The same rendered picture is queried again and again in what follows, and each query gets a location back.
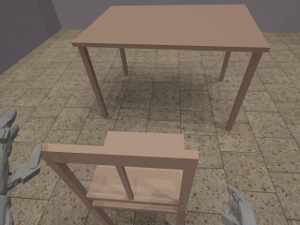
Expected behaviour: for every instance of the chair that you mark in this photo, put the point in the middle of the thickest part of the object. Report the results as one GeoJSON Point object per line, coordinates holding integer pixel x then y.
{"type": "Point", "coordinates": [136, 171]}

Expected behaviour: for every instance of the right robot hand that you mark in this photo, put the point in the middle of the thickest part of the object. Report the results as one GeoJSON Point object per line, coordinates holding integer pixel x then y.
{"type": "Point", "coordinates": [242, 213]}

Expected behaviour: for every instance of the table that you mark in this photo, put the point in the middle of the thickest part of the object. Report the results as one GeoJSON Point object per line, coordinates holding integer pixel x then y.
{"type": "Point", "coordinates": [220, 28]}

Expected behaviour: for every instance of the robot left forearm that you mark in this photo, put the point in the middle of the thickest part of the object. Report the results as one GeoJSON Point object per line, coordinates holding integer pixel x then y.
{"type": "Point", "coordinates": [6, 217]}

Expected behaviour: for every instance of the left robot hand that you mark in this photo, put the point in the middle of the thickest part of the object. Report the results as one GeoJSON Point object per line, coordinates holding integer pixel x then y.
{"type": "Point", "coordinates": [26, 171]}

